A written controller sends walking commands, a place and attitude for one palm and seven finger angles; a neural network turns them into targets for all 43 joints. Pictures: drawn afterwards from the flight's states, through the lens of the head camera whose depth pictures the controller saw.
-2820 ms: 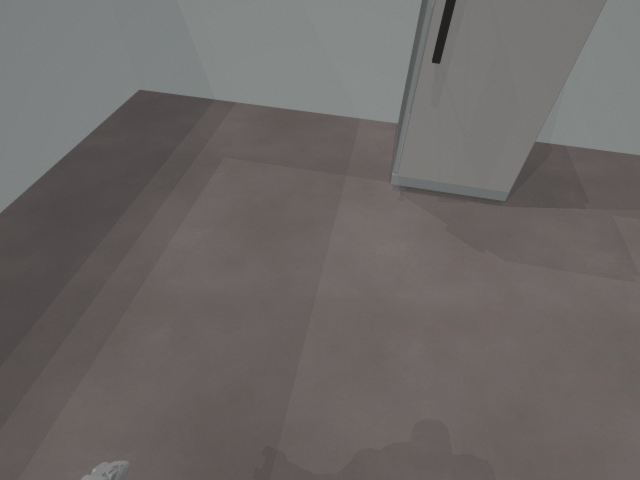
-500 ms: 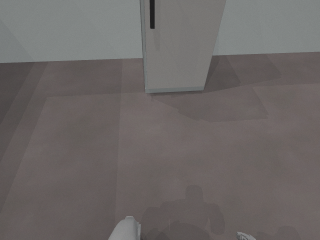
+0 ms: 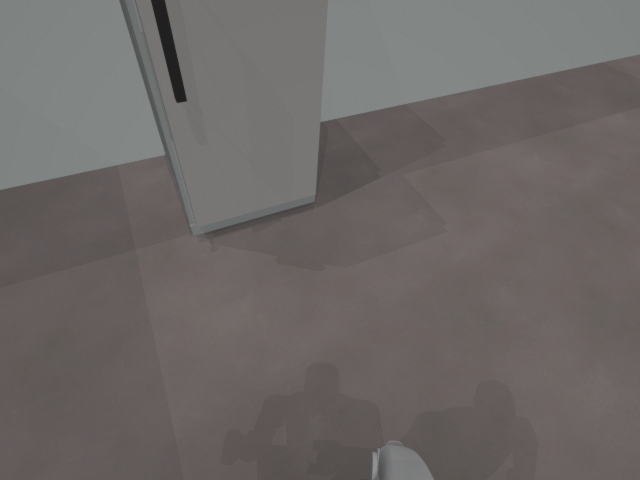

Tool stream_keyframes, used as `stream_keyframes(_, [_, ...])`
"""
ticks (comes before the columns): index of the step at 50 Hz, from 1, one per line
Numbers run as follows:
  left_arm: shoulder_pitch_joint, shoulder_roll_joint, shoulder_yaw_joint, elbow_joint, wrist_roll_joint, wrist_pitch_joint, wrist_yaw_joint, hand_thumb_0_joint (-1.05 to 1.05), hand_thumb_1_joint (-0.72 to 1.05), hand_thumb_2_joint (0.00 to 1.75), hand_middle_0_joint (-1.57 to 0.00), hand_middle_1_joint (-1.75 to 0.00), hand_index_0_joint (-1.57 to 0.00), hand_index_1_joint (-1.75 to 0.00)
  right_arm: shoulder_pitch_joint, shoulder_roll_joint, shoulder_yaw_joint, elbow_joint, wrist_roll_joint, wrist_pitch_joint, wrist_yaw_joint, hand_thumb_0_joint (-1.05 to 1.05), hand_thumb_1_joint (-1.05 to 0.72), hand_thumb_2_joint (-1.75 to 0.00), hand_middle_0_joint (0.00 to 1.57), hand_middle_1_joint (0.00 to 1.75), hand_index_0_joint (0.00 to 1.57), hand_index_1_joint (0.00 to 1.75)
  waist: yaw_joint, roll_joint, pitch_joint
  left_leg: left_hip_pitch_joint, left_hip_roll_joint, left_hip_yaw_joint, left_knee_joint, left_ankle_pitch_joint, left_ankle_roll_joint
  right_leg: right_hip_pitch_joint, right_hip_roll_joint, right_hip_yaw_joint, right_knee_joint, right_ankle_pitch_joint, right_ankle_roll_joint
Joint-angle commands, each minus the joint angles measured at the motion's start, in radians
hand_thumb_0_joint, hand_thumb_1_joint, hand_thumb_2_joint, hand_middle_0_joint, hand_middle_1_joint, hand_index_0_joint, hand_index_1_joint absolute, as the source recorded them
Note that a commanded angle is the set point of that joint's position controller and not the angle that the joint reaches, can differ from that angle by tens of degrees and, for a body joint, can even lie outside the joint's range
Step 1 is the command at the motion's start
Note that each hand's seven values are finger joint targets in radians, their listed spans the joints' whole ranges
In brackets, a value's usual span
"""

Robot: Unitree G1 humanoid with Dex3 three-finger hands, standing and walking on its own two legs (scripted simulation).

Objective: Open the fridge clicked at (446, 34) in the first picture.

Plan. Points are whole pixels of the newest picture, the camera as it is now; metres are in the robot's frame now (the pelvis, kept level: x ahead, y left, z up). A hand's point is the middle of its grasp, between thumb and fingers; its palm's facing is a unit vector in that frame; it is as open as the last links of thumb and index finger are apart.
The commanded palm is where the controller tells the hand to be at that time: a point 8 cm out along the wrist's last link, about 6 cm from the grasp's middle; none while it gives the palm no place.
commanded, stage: walk to a spot facing it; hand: left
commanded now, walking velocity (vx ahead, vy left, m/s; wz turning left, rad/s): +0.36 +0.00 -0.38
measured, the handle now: (160, 16) +1.09 +0.44 +0.10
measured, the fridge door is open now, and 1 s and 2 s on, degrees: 0 0 0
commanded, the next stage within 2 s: turn to face it in 0.92 s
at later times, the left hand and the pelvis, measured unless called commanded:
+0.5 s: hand (239, 374) +0.31 +0.14 -0.17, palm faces -0.10 -0.96 -0.25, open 7.1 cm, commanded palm none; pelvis +0.23 -0.05 -0.01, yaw -8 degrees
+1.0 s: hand (252, 273) +0.52 +0.15 -0.18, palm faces -0.22 -0.96 -0.15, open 7.4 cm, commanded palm none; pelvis +0.43 -0.02 +0.00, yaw -17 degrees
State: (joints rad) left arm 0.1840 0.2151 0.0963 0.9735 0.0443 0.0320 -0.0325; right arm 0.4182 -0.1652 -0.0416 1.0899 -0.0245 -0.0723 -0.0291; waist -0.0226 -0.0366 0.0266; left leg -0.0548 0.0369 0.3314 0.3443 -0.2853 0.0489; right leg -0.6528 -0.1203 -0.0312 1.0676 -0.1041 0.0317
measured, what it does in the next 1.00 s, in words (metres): walks ahead, turning right: right foot, then left foot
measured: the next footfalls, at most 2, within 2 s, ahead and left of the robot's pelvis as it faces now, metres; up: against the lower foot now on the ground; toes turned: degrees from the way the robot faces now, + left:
right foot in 0.24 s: +0.23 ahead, -0.15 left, +0.00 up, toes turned -15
left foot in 0.68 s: +0.46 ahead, +0.08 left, +0.00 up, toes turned +2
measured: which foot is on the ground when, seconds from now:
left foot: down 0.00-0.26, up 0.28-0.66, down 0.68-1.00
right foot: up 0.00-0.22, down 0.24-0.68, up 0.70-1.00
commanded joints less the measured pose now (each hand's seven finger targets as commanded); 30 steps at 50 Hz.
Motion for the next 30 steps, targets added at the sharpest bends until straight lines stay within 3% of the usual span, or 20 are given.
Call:
stream_keyframes(1, [-0.129, -0.012, -0.023, -0.086, -0.008, -0.019, -0.012, 0.0, 0.9, 0.9, -0.2, -0.3, -0.2, -0.3, 0.104, -0.107, -0.018, -0.017, -0.001, -0.026, 0.001, 0.0, -0.9, -0.9, 0.2, 0.3, 0.2, 0.3, -0.031, 0.114, 0.11, 0.098, 0.319, -0.163, -0.174, 0.288, 0.071, -0.121, -0.014, -0.048, -0.182, -0.021, -0.01])
stream_keyframes(4, [-0.203, -0.018, -0.033, -0.099, -0.011, -0.031, -0.011, 0.0, 0.9, 0.9, -0.2, -0.3, -0.2, -0.3, 0.165, -0.105, -0.015, 0.014, -0.009, -0.016, 0.003, 0.0, -0.9, -0.9, 0.2, 0.3, 0.2, 0.3, -0.069, 0.143, 0.115, 0.141, 0.324, -0.131, -0.133, 0.393, 0.07, -0.065, 0.014, -0.091, -0.306, -0.085, -0.035])
stream_keyframes(6, [-0.203, -0.027, -0.037, -0.099, -0.013, -0.04, -0.008, 0.0, 0.9, 0.9, -0.2, -0.3, -0.2, -0.3, 0.16, -0.111, -0.014, 0.024, -0.011, -0.011, 0.005, 0.0, -0.9, -0.9, 0.2, 0.3, 0.2, 0.3, -0.057, 0.174, 0.111, 0.162, 0.327, -0.081, -0.092, 0.518, 0.06, -0.015, 0.043, -0.118, -0.373, -0.115, -0.059])
stream_keyframes(7, [-0.194, -0.025, -0.037, -0.093, -0.011, -0.046, -0.007, 0.0, 0.9, 0.9, -0.2, -0.3, -0.2, -0.3, 0.172, -0.112, -0.015, 0.027, -0.01, -0.009, 0.005, 0.0, -0.9, -0.9, 0.2, 0.3, 0.2, 0.3, -0.056, 0.178, 0.091, 0.168, 0.319, -0.061, -0.047, 0.643, 0.053, 0.039, 0.072, -0.146, -0.402, -0.144, -0.074])
stream_keyframes(9, [-0.081, 0.0, -0.031, -0.057, -0.01, -0.058, 0.002, 0.0, 0.9, 0.9, -0.2, -0.3, -0.2, -0.3, 0.159, -0.126, -0.018, 0.024, -0.005, -0.006, 0.005, 0.0, -0.9, -0.9, 0.2, 0.3, 0.2, 0.3, -0.002, 0.185, 0.018, 0.163, 0.313, -0.034, 0.126, 0.914, 0.033, 0.22, 0.131, -0.186, -0.467, -0.183, -0.107])
stream_keyframes(10, [0.044, 0.019, -0.022, -0.015, -0.006, -0.068, 0.006, 0.0, 0.9, 0.9, -0.2, -0.3, -0.2, -0.3, 0.127, -0.138, -0.02, 0.017, 0.001, -0.004, 0.007, 0.0, -0.9, -0.9, 0.2, 0.3, 0.2, 0.3, 0.064, 0.179, -0.054, 0.111, 0.287, 0.001, 0.279, 0.933, 0.002, 0.396, 0.156, -0.199, -0.527, -0.113, -0.121])
stream_keyframes(11, [0.197, 0.085, -0.001, 0.032, -0.003, -0.081, 0.012, 0.0, 0.9, 0.9, -0.2, -0.3, -0.2, -0.3, 0.093, -0.132, -0.02, -0.001, 0.012, -0.006, 0.017, 0.0, -0.9, -0.9, 0.2, 0.3, 0.2, 0.3, 0.14, 0.119, -0.154, -0.097, 0.272, 0.01, 0.506, 0.757, -0.033, 0.697, 0.072, -0.099, -0.545, -0.013, -0.159])
stream_keyframes(12, [0.326, 0.2, 0.031, 0.064, -0.008, -0.091, 0.028, 0.0, 0.9, 0.9, -0.2, -0.3, -0.2, -0.3, 0.099, -0.069, -0.009, -0.039, 0.026, -0.011, 0.021, 0.0, -0.9, -0.9, 0.2, 0.3, 0.2, 0.3, 0.175, -0.115, -0.292, -0.435, 0.126, 0.002, 0.825, 0.043, -0.085, 1.01, -0.217, 0.315, -0.571, 0.131, -0.278])
stream_keyframes(13, [0.354, 0.251, 0.035, 0.081, -0.035, -0.085, 0.036, 0.0, 0.9, 0.9, -0.2, -0.3, -0.2, -0.3, 0.033, -0.064, -0.008, -0.069, 0.029, -0.009, 0.014, 0.0, -0.9, -0.9, 0.2, 0.3, 0.2, 0.3, 0.165, -0.121, -0.317, -0.587, 0.045, -0.143, 1.049, -0.321, -0.092, 1.05, -0.332, 0.531, -0.675, 0.317, -0.36])
stream_keyframes(14, [0.293, 0.225, 0.032, 0.07, -0.041, -0.077, 0.046, 0.0, 0.9, 0.9, -0.2, -0.3, -0.2, -0.3, -0.022, -0.075, -0.019, -0.078, 0.027, -0.005, 0.01, 0.0, -0.9, -0.9, 0.2, 0.3, 0.2, 0.3, 0.149, -0.012, -0.203, -0.601, 0.093, -0.24, 1.097, -0.241, -0.07, 0.912, -0.328, 0.458, -0.712, 0.268, -0.367])
stream_keyframes(15, [0.226, 0.178, 0.019, 0.059, -0.036, -0.085, 0.047, 0.0, 0.9, 0.9, -0.2, -0.3, -0.2, -0.3, -0.053, -0.048, -0.018, -0.075, 0.018, -0.001, 0.017, 0.0, -0.9, -0.9, 0.2, 0.3, 0.2, 0.3, 0.123, -0.009, -0.115, -0.617, 0.131, -0.264, 1.079, -0.147, -0.074, 0.78, -0.281, 0.368, -0.73, 0.245, -0.311])
stream_keyframes(17, [0.137, 0.091, -0.011, 0.054, -0.034, -0.095, 0.05, 0.0, 0.9, 0.9, -0.2, -0.3, -0.2, -0.3, -0.06, -0.023, -0.018, -0.064, 0.005, 0.022, 0.017, 0.0, -0.9, -0.9, 0.2, 0.3, 0.2, 0.3, 0.048, 0.042, 0.014, -0.536, 0.17, -0.289, 0.962, -0.074, -0.076, 0.513, -0.215, 0.226, -0.793, 0.171, -0.238])
stream_keyframes(19, [0.088, 0.057, -0.022, 0.057, -0.022, -0.109, 0.05, 0.0, 0.9, 0.9, -0.2, -0.3, -0.2, -0.3, 0.023, 0.008, -0.017, -0.037, -0.002, 0.04, 0.022, 0.0, -0.9, -0.9, 0.2, 0.3, 0.2, 0.3, -0.015, 0.003, 0.024, -0.464, 0.158, -0.273, 0.862, -0.031, -0.084, 0.411, -0.15, 0.106, -0.823, 0.149, -0.2])
stream_keyframes(20, [0.087, 0.035, -0.018, 0.047, -0.017, -0.113, 0.05, 0.0, 0.9, 0.9, -0.2, -0.3, -0.2, -0.3, 0.037, 0.015, -0.02, -0.037, -0.005, 0.047, 0.025, 0.0, -0.9, -0.9, 0.2, 0.3, 0.2, 0.3, -0.029, -0.041, 0.027, -0.447, 0.16, -0.26, 0.808, -0.015, -0.092, 0.368, -0.132, 0.064, -0.829, 0.125, -0.193])
stream_keyframes(24, [0.091, 0.054, -0.024, 0.051, -0.02, -0.117, 0.043, 0.0, 0.9, 0.9, -0.2, -0.3, -0.2, -0.3, -0.081, 0.0, -0.022, -0.091, -0.002, 0.047, 0.046, 0.0, -0.9, -0.9, 0.2, 0.3, 0.2, 0.3, -0.016, -0.125, 0.066, -0.46, 0.154, -0.244, 0.58, 0.091, -0.101, 0.362, -0.099, 0.04, -0.866, -0.003, -0.189])
stream_keyframes(28, [0.142, 0.092, -0.022, 0.063, -0.02, -0.112, 0.04, 0.0, 0.9, 0.9, -0.2, -0.3, -0.2, -0.3, -0.23, -0.037, -0.018, -0.142, -0.002, 0.029, 0.063, 0.0, -0.9, -0.9, 0.2, 0.3, 0.2, 0.3, 0.033, -0.128, 0.093, -0.432, 0.116, -0.211, 0.38, 0.114, -0.086, 0.43, -0.11, 0.073, -0.85, -0.055, -0.177])
stream_keyframes(30, [0.153, 0.119, -0.014, 0.064, -0.018, -0.109, 0.041, 0.0, 0.9, 0.9, -0.2, -0.3, -0.2, -0.3, -0.239, -0.056, -0.021, -0.149, 0.0, 0.018, 0.064, 0.0, -0.9, -0.9, 0.2, 0.3, 0.2, 0.3, 0.032, -0.076, 0.071, -0.377, 0.102, -0.194, 0.303, 0.077, -0.074, 0.484, -0.133, 0.09, -0.806, -0.033, -0.177])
